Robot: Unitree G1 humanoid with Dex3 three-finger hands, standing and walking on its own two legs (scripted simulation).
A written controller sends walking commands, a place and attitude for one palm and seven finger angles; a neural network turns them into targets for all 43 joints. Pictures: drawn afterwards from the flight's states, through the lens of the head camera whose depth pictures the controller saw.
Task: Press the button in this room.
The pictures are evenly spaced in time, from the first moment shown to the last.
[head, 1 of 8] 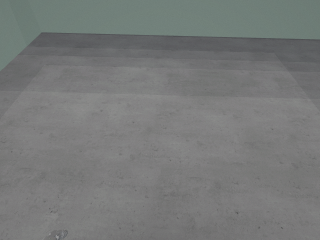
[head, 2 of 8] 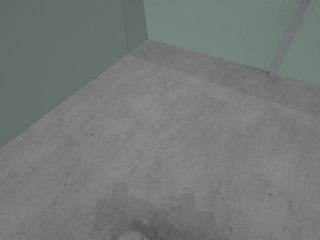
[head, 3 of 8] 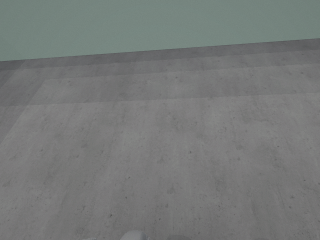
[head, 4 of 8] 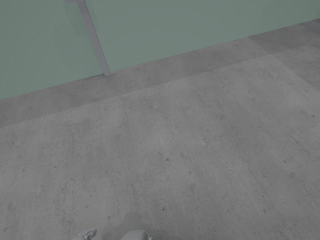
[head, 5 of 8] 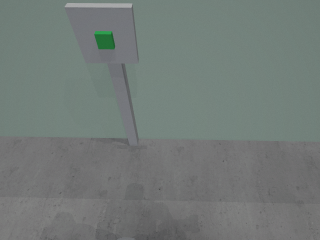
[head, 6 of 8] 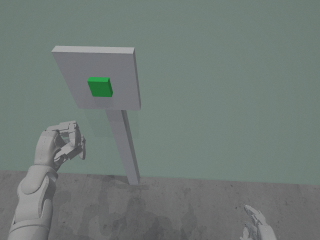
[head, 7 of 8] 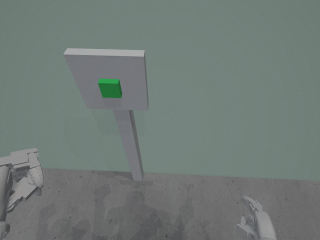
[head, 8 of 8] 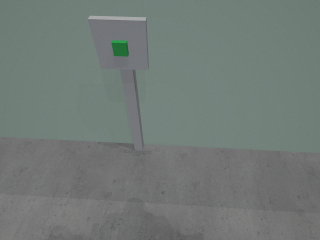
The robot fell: no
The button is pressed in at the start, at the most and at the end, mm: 0 13 0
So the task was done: yes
